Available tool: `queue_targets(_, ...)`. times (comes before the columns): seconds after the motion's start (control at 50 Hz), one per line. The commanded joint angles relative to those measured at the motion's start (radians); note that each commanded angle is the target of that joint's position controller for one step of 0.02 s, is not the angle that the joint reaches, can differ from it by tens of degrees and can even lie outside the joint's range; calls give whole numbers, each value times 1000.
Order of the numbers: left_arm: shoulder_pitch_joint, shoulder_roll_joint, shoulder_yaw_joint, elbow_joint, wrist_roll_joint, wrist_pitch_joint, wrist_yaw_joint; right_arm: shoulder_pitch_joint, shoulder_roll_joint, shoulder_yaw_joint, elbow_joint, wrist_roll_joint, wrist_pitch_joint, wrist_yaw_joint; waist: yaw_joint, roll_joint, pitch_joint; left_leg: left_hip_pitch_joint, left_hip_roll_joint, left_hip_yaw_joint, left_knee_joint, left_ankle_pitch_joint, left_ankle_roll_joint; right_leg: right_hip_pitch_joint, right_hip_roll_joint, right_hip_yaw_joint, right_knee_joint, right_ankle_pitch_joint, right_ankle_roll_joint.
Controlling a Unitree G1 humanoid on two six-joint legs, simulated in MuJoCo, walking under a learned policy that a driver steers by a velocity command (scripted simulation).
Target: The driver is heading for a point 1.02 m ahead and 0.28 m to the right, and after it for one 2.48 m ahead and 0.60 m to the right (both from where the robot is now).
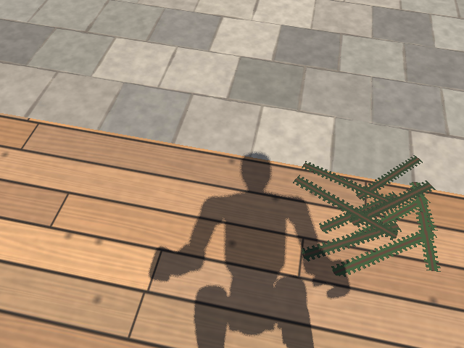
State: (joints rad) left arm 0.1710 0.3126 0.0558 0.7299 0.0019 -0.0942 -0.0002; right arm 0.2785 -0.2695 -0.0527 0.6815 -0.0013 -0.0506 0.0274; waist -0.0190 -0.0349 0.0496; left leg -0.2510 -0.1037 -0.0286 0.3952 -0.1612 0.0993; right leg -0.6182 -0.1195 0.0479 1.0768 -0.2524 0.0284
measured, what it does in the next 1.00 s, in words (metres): walks ahead, turning right: right foot, then left foot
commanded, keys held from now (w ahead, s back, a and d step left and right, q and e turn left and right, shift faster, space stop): w+e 0.88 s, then w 0.12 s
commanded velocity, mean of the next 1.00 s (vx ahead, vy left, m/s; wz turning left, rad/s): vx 0.50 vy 0.00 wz -0.40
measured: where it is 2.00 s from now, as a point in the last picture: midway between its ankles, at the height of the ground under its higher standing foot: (321, 213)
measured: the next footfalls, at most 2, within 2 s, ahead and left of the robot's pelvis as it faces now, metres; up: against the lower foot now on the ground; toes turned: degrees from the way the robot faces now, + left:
right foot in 0.36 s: +0.37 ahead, -0.17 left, +0.00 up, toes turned -9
left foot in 0.82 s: +0.68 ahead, -0.04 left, +0.00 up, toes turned -29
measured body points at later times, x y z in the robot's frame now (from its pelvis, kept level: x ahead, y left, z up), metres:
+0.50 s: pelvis +0.29 -0.08 -0.01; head +0.33 -0.09 +0.44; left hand +0.48 +0.16 -0.11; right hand +0.35 -0.37 -0.12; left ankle +0.23 +0.07 -0.65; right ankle +0.33 -0.16 -0.74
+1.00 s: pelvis +0.58 -0.11 +0.00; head +0.60 -0.11 +0.45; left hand +0.81 +0.08 -0.11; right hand +0.55 -0.40 -0.10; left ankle +0.65 -0.02 -0.74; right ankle +0.49 -0.22 -0.66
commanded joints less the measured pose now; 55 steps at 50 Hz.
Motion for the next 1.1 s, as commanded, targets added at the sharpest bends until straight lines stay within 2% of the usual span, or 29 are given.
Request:
queue_targets(0.02,41,64,16,-30,0,14,4,-25,-142,-35,-46,-4,-34,-14,20,89,-72,65,272,-178,-208,300,168,-48,-32,1,-93,156,21)
queue_targets(0.12,-82,38,2,-49,-18,4,-19,16,-156,-31,8,-5,-40,-23,-41,89,-13,118,263,-68,-253,197,103,-44,1,-18,-363,425,-9)
queue_targets(0.24,-184,29,-5,-108,-25,0,-59,72,-169,-39,78,1,-21,-27,-79,68,41,346,343,-12,-199,306,88,-143,50,-19,-497,311,-63)
queue_targets(0.3,-132,49,4,-120,-17,2,-72,44,-196,-47,76,5,-3,-41,-33,107,-24,396,343,36,-57,716,52,-23,115,-96,-508,159,-109)
queue_targets(0.32,-60,79,19,-109,-14,6,-69,35,-209,-50,71,5,5,-48,9,126,-83,395,330,56,54,903,36,86,155,-129,-502,117,-130)
queue_targets(0.34,79,122,44,-80,-14,8,-61,17,-209,-47,64,6,14,-56,88,110,-162,332,295,95,246,967,7,288,193,-141,-547,161,-163)
queue_targets(0.36,238,194,68,-57,-14,15,-47,28,-183,-33,44,-8,7,-64,153,29,-273,105,261,116,536,701,-33,603,63,61,-548,224,-229)
queue_targets(0.38,269,276,83,-56,-22,10,-44,151,-50,10,10,-32,-22,-42,64,-229,-386,-355,30,68,912,-232,-110,981,-191,616,-611,91,-436)
queue_targets(0.4,307,175,60,-54,-29,14,-38,77,-127,1,19,-8,-58,-23,135,-146,-453,-486,37,-98,1015,-384,-102,1058,-204,761,-727,-27,-437)
queue_targets(0.42,257,146,51,-62,-21,17,-30,-24,-167,-9,-21,30,-81,-10,145,-98,-301,-561,96,-106,996,-305,-86,956,-175,610,-750,-10,-383)
queue_targets(0.44,195,136,48,-78,-17,20,-26,-75,-155,-2,-36,25,-93,-12,116,12,-214,-541,139,-90,915,-234,-80,810,-136,506,-761,65,-352)
queue_targets(0.46,139,118,41,-91,-15,23,-25,-101,-154,-7,-40,2,-95,-17,79,63,-136,-498,164,-75,821,-199,-89,668,-101,430,-781,180,-335)
queue_targets(0.48,108,102,33,-107,-4,24,-21,-86,-158,-14,-43,-9,-86,-19,42,41,-116,-431,182,-76,777,-177,-98,575,-74,383,-806,260,-334)
queue_targets(0.54,81,111,36,-113,-10,24,-11,-43,-126,-9,-37,-17,-55,-26,0,-1,-83,-370,190,-44,643,-154,-148,426,-37,302,-847,364,-343)
queue_targets(0.64,132,148,49,-84,-23,38,12,-221,-74,12,-74,-14,-53,-26,65,-34,-55,-254,127,-13,269,190,-183,305,56,196,-833,287,-264)
queue_targets(0.68,173,151,51,-67,-27,46,15,-274,-84,8,-87,-2,-60,-19,88,-44,-61,-216,100,-22,190,249,-180,327,46,235,-811,227,-246)
queue_targets(0.74,194,140,50,-56,-32,55,18,-292,-122,-9,-96,7,-71,-11,81,-61,-66,-197,95,-64,106,188,-153,428,9,335,-733,156,-225)
queue_targets(0.78,173,136,52,-60,-27,60,19,-239,-144,-24,-84,11,-79,-11,42,-89,-70,-127,97,-61,75,115,-118,457,-3,383,-668,166,-205)
queue_targets(0.8,162,113,45,-66,-24,61,17,-164,-160,-37,-65,7,-83,-15,1,-87,-102,-14,105,-48,36,112,-90,441,30,369,-599,192,-181)
queue_targets(0.82,156,61,25,-80,-16,57,12,-43,-199,-51,-53,-10,-88,-23,-58,-37,-208,202,216,-138,55,80,-33,366,80,311,-398,155,-147)
queue_targets(0.84,261,-8,4,-99,-19,49,13,80,-280,-72,-39,-27,-80,-30,-49,181,-354,554,441,-475,33,-25,96,86,217,166,-68,-156,-76)
queue_targets(0.86,307,37,3,-114,-39,42,12,127,-270,-75,-6,-3,-67,-20,-39,375,-380,614,553,-809,-61,-301,176,-136,189,122,139,-358,-55)
queue_targets(0.88,239,125,26,-97,-43,46,13,72,-179,-53,-26,4,-63,-22,-62,224,-240,497,506,-703,-96,-415,134,-192,130,142,219,-268,-44)
queue_targets(0.9,153,138,31,-108,-30,51,13,33,-145,-42,-26,0,-56,-23,-66,147,-141,372,453,-543,-103,-329,94,-182,103,104,219,-185,-40)
queue_targets(0.92,113,118,30,-117,-19,52,11,-2,-125,-32,-20,-8,-53,-21,-48,112,-80,261,404,-436,-127,-207,83,-152,80,94,177,-129,-38)
queue_targets(0.94,100,99,31,-121,-17,52,7,-22,-104,-24,-10,-12,-53,-19,-26,124,-45,189,365,-356,-152,-118,78,-119,58,93,130,-93,-39)
queue_targets(0.98,120,55,22,-115,-25,55,0,-29,-94,-21,9,-10,-60,-15,0,155,-36,119,330,-260,-194,-19,86,-56,46,71,66,-68,-39)
queue_targets(1.02,90,32,13,-124,-18,55,-2,-20,-119,-29,31,-2,-66,-13,6,140,-29,112,333,-202,-223,73,112,-67,41,56,-23,-31,-31)
queue_targets(1.1,-22,4,-7,-145,-8,37,-17,-4,-163,-38,66,11,-58,-16,-20,108,-24,127,319,-94,-245,190,111,-36,25,6,-279,158,-24)
Over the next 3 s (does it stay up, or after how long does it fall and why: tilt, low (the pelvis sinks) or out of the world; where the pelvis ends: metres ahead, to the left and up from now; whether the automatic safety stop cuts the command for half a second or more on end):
stays up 1.00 -0.36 -0.01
